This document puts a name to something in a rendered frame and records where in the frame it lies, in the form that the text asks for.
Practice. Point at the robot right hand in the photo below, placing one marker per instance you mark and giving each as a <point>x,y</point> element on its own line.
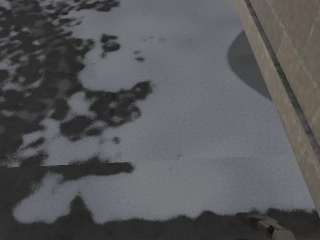
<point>266,225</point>

